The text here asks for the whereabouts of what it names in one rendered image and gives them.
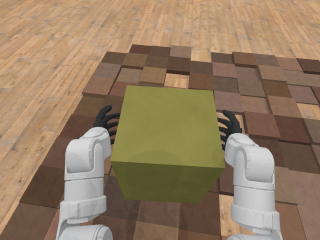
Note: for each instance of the right robot hand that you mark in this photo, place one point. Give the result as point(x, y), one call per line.
point(233, 126)

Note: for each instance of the robot left upper arm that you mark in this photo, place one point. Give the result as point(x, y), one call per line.
point(87, 232)

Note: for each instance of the right robot forearm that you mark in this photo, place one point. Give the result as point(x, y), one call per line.
point(253, 205)

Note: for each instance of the carton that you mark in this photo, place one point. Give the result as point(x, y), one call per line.
point(167, 146)

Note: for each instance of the left robot forearm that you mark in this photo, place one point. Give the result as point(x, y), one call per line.
point(84, 197)

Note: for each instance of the left robot hand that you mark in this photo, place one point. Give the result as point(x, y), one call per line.
point(101, 121)

